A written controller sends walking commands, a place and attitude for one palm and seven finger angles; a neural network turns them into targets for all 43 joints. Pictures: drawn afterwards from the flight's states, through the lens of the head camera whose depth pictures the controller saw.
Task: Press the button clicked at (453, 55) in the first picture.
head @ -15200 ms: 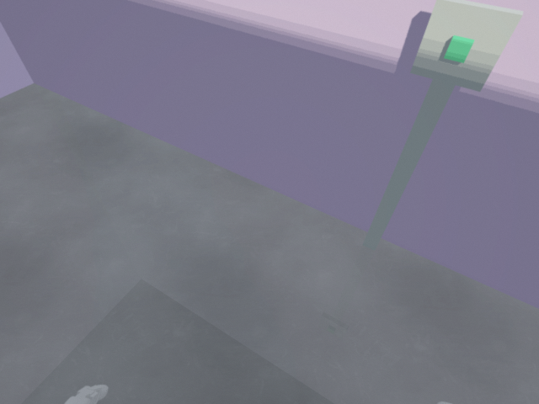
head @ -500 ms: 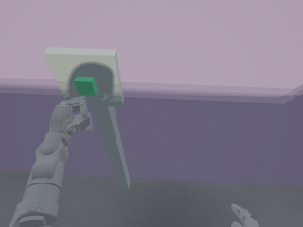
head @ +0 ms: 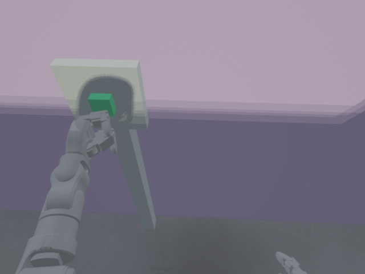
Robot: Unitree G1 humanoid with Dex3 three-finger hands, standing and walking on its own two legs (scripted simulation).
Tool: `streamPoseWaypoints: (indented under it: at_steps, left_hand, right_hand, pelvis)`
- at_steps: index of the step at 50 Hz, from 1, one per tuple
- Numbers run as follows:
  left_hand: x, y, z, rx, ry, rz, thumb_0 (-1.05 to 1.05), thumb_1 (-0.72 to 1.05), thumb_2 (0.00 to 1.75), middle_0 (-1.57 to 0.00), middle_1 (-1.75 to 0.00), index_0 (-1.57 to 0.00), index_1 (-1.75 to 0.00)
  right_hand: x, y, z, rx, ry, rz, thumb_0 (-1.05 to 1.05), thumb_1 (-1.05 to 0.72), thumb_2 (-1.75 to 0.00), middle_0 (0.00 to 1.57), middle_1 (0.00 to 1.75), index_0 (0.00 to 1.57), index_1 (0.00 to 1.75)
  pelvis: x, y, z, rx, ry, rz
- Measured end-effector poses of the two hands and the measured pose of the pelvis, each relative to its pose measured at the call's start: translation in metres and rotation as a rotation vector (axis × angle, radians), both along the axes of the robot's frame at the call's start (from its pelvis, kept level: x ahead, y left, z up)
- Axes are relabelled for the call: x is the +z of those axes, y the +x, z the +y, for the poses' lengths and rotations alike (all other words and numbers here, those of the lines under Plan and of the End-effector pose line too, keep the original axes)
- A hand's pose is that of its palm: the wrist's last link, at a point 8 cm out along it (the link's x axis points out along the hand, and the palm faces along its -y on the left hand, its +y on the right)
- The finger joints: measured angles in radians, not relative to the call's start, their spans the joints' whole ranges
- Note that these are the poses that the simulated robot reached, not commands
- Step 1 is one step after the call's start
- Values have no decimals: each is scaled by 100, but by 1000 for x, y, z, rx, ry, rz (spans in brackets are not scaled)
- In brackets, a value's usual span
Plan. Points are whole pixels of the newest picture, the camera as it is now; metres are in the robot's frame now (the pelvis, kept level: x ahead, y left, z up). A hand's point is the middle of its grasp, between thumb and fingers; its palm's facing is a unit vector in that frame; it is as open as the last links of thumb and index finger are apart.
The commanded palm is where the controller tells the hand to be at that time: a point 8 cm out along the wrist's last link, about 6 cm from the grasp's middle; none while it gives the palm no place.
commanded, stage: aim a knuckle at the button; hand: left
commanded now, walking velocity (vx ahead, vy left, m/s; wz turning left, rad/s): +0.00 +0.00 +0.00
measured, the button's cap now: (103, 103) +0.45 +0.20 +0.15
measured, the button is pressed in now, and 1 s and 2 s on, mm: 0 4 12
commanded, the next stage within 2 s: press the button with the knuckle in 0.44 s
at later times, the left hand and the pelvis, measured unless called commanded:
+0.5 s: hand (109, 141) +0.37 +0.18 +0.12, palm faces +0.04 -1.00 -0.02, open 3.1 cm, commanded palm +0.34 +0.22 +0.13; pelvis +0.00 -0.01 +0.00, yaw +1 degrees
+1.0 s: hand (107, 129) +0.39 +0.18 +0.13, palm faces +0.02 -1.00 +0.00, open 3.0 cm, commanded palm +0.37 +0.23 +0.13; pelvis +0.00 -0.01 +0.00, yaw +1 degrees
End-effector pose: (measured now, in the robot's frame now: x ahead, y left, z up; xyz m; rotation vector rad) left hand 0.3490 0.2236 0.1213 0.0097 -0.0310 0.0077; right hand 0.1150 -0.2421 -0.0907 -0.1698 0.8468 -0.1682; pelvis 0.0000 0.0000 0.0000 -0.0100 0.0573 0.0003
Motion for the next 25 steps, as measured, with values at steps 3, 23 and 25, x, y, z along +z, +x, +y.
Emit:
streamPoseWaypoints:
  at_steps: [3,23,25]
  left_hand:
    - [-4,-1,5,11,5,36,1,90,90,-130,-150,-130,-150]
    - [-8,-7,5,32,6,64,1,90,90,-130,-150,-130,-150]
    - [-4,-7,5,29,7,40,2,90,90,-130,-150,-130,-150]
  right_hand:
    - [0,-1,-1,-7,3,6,1,-90,-90,20,30,20,30]
    - [10,23,-2,31,-12,-56,1,-90,-90,20,30,20,30]
    - [9,22,-3,30,-13,-54,1,-90,-90,20,30,20,30]
  pelvis:
    - [0,1,0,0,-1,-1]
    - [0,-5,-6,16,-1,-9]
    - [0,-5,-6,15,-1,-8]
